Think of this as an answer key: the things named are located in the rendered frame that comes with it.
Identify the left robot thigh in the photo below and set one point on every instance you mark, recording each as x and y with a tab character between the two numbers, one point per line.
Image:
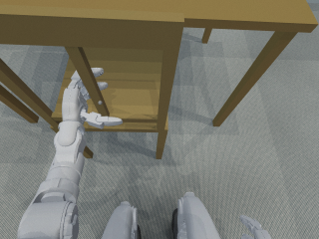
123	221

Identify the chair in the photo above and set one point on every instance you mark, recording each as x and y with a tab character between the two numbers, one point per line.
138	51

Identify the left robot forearm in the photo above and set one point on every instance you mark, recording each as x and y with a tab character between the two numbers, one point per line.
65	172

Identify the robot right hand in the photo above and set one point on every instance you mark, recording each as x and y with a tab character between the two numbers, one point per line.
254	227

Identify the table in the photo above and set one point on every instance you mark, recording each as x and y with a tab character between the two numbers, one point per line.
285	18

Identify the robot left hand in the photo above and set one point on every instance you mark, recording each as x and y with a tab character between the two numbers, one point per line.
75	97

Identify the robot thigh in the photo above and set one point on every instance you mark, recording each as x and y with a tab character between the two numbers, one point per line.
123	221
198	223

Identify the right robot thigh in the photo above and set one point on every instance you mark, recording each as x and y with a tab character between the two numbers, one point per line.
198	223

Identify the left robot upper arm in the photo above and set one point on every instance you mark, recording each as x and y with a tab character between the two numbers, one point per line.
51	220

